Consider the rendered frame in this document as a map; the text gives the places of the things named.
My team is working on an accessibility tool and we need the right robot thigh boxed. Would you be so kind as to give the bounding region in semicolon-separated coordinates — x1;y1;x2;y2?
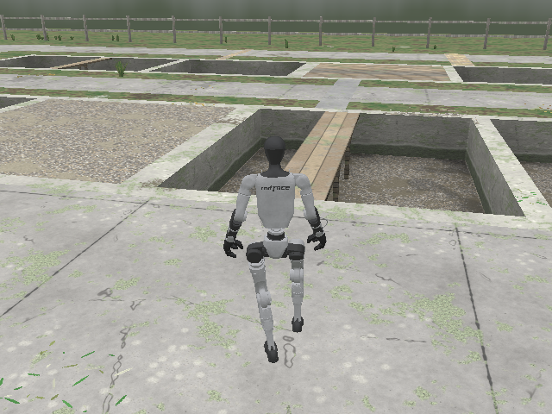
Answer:
287;239;305;283

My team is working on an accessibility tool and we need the robot right forearm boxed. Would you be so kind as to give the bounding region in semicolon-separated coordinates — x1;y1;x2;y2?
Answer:
308;206;324;237

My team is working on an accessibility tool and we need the robot left hand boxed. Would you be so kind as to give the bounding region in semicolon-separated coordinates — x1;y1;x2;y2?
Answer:
223;240;243;258

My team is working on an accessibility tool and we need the robot right upper arm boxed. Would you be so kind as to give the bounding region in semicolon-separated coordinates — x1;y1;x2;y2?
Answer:
293;173;317;220

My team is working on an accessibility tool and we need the robot left upper arm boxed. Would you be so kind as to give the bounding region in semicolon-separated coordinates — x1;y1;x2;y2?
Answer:
234;174;257;222

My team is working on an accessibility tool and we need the humanoid robot torso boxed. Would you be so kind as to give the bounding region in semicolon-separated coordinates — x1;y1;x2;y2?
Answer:
255;169;295;259

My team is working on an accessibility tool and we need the robot right hand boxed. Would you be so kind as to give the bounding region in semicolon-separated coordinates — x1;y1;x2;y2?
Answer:
307;233;326;251

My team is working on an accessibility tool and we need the robot left forearm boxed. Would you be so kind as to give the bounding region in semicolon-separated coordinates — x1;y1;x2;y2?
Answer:
225;209;242;242

